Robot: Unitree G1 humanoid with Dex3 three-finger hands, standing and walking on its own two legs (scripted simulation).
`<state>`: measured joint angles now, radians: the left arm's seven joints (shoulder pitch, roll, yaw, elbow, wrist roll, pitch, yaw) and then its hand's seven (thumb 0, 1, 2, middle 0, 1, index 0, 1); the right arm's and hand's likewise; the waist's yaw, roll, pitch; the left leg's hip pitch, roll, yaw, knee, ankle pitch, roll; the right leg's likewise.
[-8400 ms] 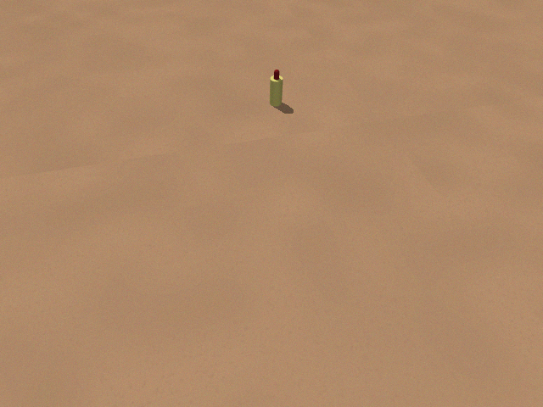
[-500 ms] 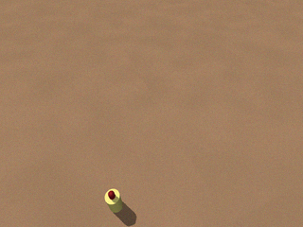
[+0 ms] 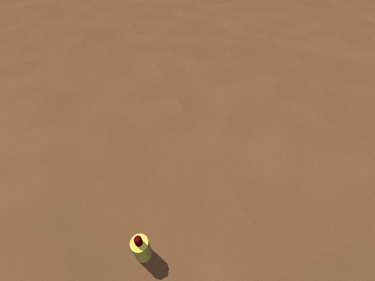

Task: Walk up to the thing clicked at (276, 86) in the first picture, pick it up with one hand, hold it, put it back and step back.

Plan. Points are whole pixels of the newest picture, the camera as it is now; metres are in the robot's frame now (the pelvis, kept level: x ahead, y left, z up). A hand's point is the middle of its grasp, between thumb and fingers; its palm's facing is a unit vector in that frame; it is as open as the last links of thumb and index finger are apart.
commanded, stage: stand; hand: left
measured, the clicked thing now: (140, 246) +0.38 +0.20 -0.66
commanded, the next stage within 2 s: go down in 0.20 s
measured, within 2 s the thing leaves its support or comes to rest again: neither
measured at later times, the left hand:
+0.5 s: hand out of the picture +0.14 +0.26 -0.16, palm faces +0.04 -0.94 -0.33, open 10.1 cm
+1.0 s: hand out of the picture +0.14 +0.28 -0.18, palm faces +0.05 -0.94 -0.33, open 16.9 cm
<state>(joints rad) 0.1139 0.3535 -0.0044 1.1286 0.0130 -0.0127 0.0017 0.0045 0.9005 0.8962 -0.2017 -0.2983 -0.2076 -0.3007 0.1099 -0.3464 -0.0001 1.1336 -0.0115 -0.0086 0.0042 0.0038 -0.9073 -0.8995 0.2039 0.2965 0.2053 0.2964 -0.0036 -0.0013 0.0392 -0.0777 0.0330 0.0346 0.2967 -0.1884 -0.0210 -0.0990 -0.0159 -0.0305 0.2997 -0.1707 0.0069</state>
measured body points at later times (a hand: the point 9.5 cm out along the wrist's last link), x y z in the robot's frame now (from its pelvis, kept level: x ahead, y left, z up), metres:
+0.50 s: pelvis -0.02 +0.00 -0.01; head +0.04 +0.01 +0.43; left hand +0.13 +0.30 -0.14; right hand +0.08 -0.27 -0.14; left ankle -0.02 +0.13 -0.75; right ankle +0.00 -0.12 -0.75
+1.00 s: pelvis +0.00 +0.02 -0.06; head +0.06 +0.03 +0.39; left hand +0.14 +0.32 -0.16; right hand +0.15 -0.24 -0.15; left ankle -0.02 +0.13 -0.75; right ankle +0.00 -0.12 -0.75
